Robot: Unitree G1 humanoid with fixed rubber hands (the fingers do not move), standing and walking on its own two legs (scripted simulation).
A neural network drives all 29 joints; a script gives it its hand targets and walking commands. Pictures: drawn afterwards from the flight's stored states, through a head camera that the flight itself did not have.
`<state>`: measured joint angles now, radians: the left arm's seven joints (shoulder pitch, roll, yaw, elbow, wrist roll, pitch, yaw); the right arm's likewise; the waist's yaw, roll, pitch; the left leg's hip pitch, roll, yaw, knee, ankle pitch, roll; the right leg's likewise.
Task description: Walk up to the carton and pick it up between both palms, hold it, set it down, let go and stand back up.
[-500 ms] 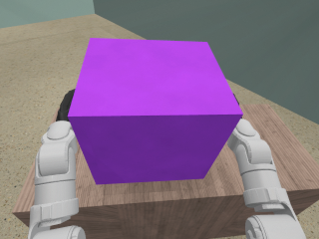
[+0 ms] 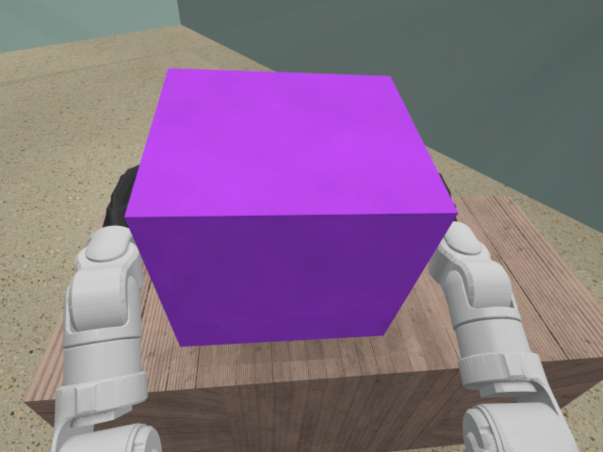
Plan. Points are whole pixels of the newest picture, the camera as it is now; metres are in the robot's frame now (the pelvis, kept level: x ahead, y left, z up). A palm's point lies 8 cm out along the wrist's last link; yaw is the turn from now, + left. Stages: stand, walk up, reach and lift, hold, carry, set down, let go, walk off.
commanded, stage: hold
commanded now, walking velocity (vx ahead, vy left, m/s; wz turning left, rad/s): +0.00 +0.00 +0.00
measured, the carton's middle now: (284, 212) +0.40 +0.00 +0.13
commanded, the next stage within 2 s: none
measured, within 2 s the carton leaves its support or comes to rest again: neither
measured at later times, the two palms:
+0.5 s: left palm (127, 232) +0.34 +0.19 +0.16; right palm (439, 228) +0.34 -0.20 +0.16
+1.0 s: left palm (127, 232) +0.34 +0.20 +0.16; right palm (437, 227) +0.34 -0.19 +0.16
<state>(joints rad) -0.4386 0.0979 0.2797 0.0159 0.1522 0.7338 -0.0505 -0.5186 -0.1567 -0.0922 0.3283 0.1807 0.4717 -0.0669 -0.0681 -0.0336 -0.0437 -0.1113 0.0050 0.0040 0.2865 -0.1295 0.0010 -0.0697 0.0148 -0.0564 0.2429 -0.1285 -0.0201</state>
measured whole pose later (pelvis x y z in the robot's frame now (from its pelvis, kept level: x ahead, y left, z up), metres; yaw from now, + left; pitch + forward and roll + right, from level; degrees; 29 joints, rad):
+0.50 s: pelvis +0.00 +0.00 +0.00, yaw +0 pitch -3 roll +0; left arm -0.44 0.09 0.28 0.03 0.15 0.73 -0.05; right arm -0.51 -0.16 -0.10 0.34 0.18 0.47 -0.06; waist -0.06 -0.03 -0.04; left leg -0.11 0.01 0.01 0.28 -0.12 0.00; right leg -0.07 0.02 -0.05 0.24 -0.12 -0.02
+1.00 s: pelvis +0.00 +0.00 +0.00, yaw +0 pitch -3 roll +0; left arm -0.45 0.09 0.28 0.04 0.16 0.74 -0.05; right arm -0.53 -0.16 -0.10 0.36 0.17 0.47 -0.06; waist -0.06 -0.04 -0.04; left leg -0.11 0.01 0.01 0.28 -0.13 0.00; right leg -0.07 0.02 -0.05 0.24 -0.12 -0.02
